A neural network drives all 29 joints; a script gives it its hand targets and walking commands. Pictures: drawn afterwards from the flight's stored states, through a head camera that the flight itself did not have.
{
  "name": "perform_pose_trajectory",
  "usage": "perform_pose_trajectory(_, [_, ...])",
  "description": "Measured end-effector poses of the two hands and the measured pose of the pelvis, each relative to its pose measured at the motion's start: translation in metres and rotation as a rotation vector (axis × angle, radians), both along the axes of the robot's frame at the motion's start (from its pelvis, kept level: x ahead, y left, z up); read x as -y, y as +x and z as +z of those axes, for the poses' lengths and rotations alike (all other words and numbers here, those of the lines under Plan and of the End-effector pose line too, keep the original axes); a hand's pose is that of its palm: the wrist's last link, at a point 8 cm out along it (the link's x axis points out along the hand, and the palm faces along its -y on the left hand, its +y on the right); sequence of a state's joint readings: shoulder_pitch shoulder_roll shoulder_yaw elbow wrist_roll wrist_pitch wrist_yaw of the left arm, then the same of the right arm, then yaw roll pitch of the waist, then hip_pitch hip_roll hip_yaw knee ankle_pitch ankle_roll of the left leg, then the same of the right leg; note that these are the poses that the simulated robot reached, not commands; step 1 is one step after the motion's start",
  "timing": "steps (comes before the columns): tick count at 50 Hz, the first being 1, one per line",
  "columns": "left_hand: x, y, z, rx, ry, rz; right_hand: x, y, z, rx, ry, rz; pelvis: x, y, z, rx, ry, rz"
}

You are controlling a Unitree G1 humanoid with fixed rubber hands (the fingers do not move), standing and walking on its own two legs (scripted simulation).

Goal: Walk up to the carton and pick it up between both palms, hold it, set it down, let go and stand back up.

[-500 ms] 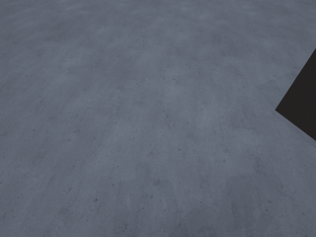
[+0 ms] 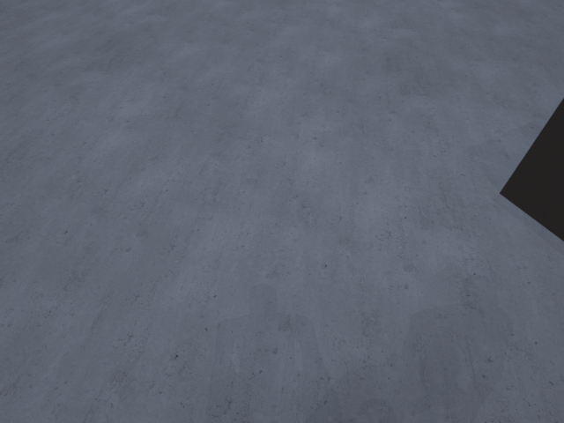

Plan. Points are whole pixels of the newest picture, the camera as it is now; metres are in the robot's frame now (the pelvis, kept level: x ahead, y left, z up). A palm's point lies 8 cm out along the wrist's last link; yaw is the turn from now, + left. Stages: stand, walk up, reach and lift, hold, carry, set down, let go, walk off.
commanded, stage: stand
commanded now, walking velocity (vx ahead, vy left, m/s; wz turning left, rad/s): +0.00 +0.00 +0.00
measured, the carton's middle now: out of the picture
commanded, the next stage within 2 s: walk up in 0.54 s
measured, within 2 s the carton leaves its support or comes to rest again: neither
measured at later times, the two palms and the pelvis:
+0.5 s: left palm out of the picture -0.03 +0.19 -0.15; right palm out of the picture -0.03 -0.20 -0.15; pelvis +0.00 +0.00 +0.00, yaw +0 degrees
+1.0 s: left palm out of the picture +0.11 +0.22 -0.14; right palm out of the picture -0.05 -0.30 -0.15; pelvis +0.02 -0.05 -0.01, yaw -17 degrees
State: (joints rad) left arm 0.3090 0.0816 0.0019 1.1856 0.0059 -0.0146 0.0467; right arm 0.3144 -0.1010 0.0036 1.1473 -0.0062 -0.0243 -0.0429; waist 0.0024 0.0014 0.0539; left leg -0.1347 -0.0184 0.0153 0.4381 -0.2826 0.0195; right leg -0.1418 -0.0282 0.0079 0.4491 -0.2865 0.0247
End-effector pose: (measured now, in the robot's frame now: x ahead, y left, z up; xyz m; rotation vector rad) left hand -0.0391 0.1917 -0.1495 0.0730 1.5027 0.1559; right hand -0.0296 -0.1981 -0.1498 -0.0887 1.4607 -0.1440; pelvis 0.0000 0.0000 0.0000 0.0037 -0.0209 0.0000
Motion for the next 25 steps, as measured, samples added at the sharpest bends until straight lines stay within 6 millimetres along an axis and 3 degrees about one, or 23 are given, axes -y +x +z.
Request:
perform_pose_trajectory(13, [0.0, 0.013, -0.003, 0.025, 0.0, -0.005, 0.003, 0.005, 0.001, 0.009, -0.011, -0.007, 0.002, 0.003, 0.0, 0.014, -0.005, 0.0])
perform_pose_trajectory(25, [0.0, 0.009, -0.002, 0.016, -0.002, -0.002, 0.002, -0.003, 0.002, -0.007, -0.011, -0.013, 0.002, 0.001, 0.001, 0.019, -0.005, 0.0])
